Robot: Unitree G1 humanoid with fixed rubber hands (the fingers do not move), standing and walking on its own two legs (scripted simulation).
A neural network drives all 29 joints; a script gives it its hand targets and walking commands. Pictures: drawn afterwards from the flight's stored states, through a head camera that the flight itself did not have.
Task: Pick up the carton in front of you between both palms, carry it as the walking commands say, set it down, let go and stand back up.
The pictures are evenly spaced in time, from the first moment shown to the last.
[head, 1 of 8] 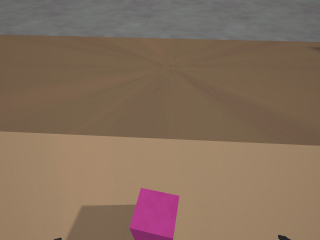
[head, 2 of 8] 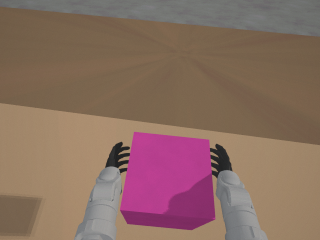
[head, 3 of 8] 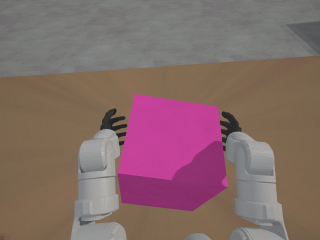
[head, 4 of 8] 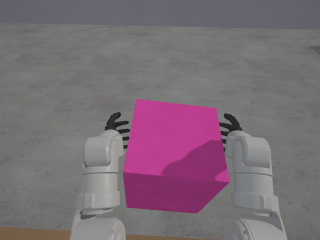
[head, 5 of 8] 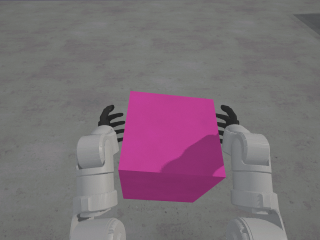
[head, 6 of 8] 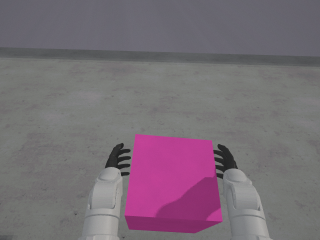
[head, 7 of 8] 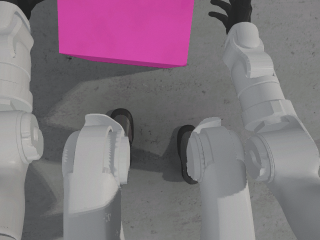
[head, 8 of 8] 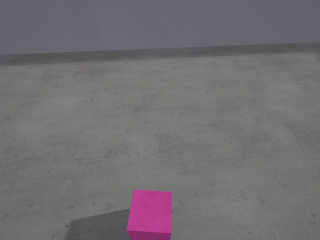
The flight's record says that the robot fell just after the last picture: no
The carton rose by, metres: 0.69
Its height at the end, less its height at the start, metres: -0.50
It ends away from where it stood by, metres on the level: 5.50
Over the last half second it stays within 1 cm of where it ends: yes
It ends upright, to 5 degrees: yes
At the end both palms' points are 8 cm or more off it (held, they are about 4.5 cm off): yes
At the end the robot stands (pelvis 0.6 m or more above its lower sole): yes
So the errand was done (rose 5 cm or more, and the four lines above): yes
